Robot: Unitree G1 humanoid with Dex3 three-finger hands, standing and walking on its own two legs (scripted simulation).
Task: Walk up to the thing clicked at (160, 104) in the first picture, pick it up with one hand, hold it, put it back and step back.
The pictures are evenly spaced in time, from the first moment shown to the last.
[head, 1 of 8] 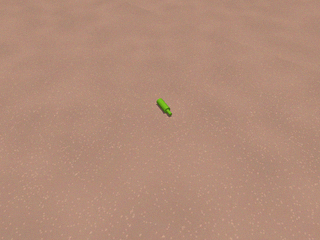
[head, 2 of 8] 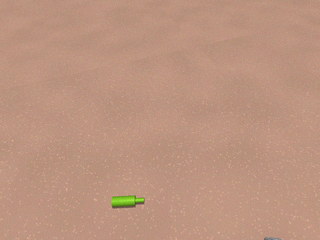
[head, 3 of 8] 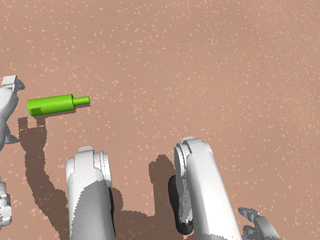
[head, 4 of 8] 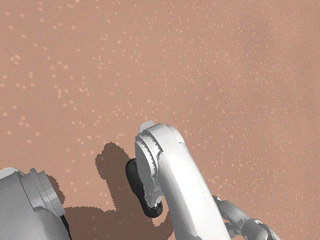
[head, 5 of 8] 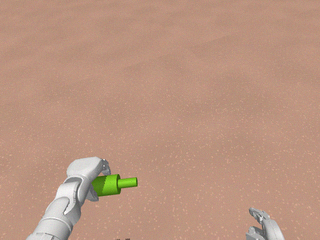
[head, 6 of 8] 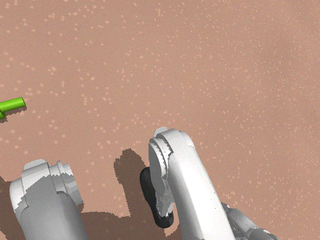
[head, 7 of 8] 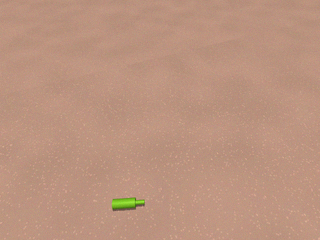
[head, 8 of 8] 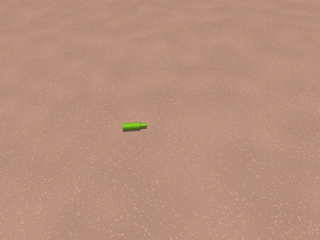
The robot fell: no
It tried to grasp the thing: yes
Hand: left
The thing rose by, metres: 0.67
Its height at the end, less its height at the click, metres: +0.00
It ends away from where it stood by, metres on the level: 0.02
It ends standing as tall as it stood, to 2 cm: yes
